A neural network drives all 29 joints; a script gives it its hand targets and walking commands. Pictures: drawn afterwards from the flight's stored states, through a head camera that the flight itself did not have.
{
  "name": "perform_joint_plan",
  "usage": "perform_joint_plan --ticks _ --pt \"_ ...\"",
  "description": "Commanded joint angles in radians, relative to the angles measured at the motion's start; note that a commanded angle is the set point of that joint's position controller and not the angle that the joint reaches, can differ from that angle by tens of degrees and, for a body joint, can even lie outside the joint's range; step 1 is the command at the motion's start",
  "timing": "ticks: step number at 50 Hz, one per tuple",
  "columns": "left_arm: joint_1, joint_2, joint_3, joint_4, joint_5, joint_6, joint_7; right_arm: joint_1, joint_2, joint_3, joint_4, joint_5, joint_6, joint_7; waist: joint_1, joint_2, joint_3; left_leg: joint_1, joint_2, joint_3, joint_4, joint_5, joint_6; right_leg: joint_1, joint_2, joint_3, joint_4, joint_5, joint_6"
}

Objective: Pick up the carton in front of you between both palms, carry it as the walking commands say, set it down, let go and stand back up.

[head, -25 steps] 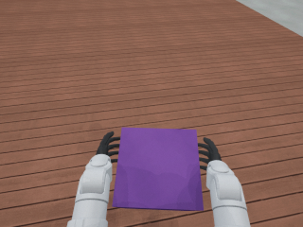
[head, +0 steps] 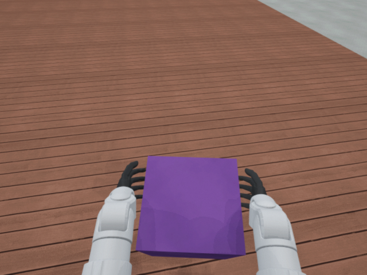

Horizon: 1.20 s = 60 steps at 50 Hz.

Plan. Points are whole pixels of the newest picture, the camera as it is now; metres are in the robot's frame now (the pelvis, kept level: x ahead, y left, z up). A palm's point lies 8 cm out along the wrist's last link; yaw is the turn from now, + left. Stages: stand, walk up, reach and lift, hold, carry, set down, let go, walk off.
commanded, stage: carry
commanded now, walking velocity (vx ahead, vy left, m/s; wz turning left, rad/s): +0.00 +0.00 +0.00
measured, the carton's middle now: (189, 212) +0.31 +0.00 -0.06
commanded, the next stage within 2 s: hold in 0.96 s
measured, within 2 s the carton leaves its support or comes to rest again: neither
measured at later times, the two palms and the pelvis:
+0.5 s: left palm (128, 199) +0.28 +0.14 +0.04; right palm (263, 207) +0.28 -0.16 +0.04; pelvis -0.01 -0.01 +0.00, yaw +0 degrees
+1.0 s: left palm (132, 202) +0.28 +0.13 +0.04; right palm (268, 211) +0.27 -0.17 +0.03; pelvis -0.02 -0.02 +0.00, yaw -1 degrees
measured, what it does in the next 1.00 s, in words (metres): stands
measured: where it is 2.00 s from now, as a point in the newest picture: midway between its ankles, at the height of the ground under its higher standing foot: outside the picture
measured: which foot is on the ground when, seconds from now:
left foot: down 0.00-1.00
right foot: down 0.00-1.00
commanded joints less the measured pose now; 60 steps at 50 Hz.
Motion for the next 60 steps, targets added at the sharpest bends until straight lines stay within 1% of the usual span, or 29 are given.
perform_joint_plan --ticks 1,18,48,49,50,51,52,53,54,55,56,58,60 --pt "-0.441 -0.959 -0.555 -0.020 -0.270 -0.026 -0.267 -0.546 0.928 0.556 -0.101 0.289 -0.069 0.268 -0.001 0.003 -0.238 0.194 0.083 -0.102 -0.049 0.146 0.003 -0.056 -0.107 0.097 -0.125 0.150 -0.011" --pt "-0.428 -0.957 -0.571 -0.042 -0.276 -0.025 -0.264 -0.534 0.928 0.566 -0.120 0.294 -0.068 0.268 -0.001 0.003 -0.261 0.190 0.083 -0.097 -0.041 0.182 0.000 -0.061 -0.106 0.099 -0.101 0.200 -0.017" --pt "-0.420 -0.952 -0.574 -0.052 -0.278 -0.024 -0.264 -0.525 0.927 0.574 -0.129 0.295 -0.066 0.266 -0.001 -0.004 -0.258 0.178 0.077 -0.083 -0.036 0.181 -0.009 -0.067 -0.111 0.098 -0.093 0.240 -0.027" --pt "-0.355 -0.964 -0.562 -0.088 -0.269 -0.032 -0.271 -0.471 0.956 0.534 -0.077 0.273 -0.090 0.275 -0.010 -0.161 -0.116 0.539 -0.222 -0.230 -0.033 0.258 0.009 -0.190 0.053 0.313 -0.230 0.456 -0.013" --pt "-0.383 -0.927 -0.555 -0.129 -0.260 -0.046 -0.273 -0.465 0.944 0.514 -0.076 0.246 -0.120 0.268 -0.009 -0.140 -0.139 0.535 -0.200 -0.253 -0.044 0.312 0.016 -0.154 0.049 0.320 -0.223 0.510 -0.018" --pt "-0.388 -0.936 -0.574 -0.111 -0.263 -0.053 -0.272 -0.459 0.936 0.518 -0.078 0.238 -0.136 0.262 -0.012 -0.102 -0.171 0.525 -0.191 -0.258 -0.060 0.345 0.008 -0.089 0.056 0.310 -0.207 0.580 -0.018" --pt "-0.398 -0.929 -0.585 -0.113 -0.264 -0.058 -0.279 -0.430 0.906 0.488 -0.056 0.216 -0.143 0.253 -0.023 -0.071 -0.183 0.451 -0.187 -0.265 -0.081 0.330 -0.006 0.031 0.076 0.302 -0.207 0.569 -0.020" --pt "-0.405 -0.934 -0.599 -0.105 -0.269 -0.061 -0.283 -0.442 0.904 0.489 -0.056 0.220 -0.148 0.248 -0.025 -0.040 -0.192 0.418 -0.199 -0.252 -0.094 0.322 -0.016 0.098 0.079 0.296 -0.206 0.606 -0.015" --pt "-0.425 -0.929 -0.606 -0.106 -0.273 -0.065 -0.287 -0.455 0.905 0.486 -0.046 0.223 -0.153 0.243 -0.035 -0.054 -0.195 0.416 -0.204 -0.250 -0.105 0.275 -0.021 0.116 0.088 0.288 -0.227 0.542 -0.006" --pt "-0.418 -0.943 -0.605 -0.085 -0.269 -0.069 -0.286 -0.489 0.917 0.506 -0.052 0.235 -0.154 0.247 -0.021 -0.039 -0.181 0.413 -0.212 -0.240 -0.114 0.244 -0.022 0.105 0.087 0.282 -0.229 0.535 0.004" --pt "-0.414 -0.951 -0.597 -0.071 -0.261 -0.073 -0.280 -0.521 0.931 0.523 -0.057 0.251 -0.153 0.255 -0.010 -0.039 -0.188 0.429 -0.218 -0.236 -0.122 0.233 -0.021 0.094 0.089 0.280 -0.231 0.527 0.013" --pt "-0.403 -0.952 -0.561 -0.042 -0.237 -0.074 -0.277 -0.553 0.939 0.544 -0.042 0.265 -0.147 0.270 0.028 -0.042 -0.171 0.395 -0.223 -0.233 -0.138 0.179 -0.023 0.119 0.098 0.272 -0.238 0.453 0.025" --pt "-0.406 -0.965 -0.536 -0.005 -0.223 -0.075 -0.277 -0.596 0.950 0.550 -0.033 0.274 -0.143 0.287 0.044 -0.053 -0.151 0.411 -0.224 -0.229 -0.146 0.128 -0.022 0.079 0.103 0.268 -0.254 0.357 0.031"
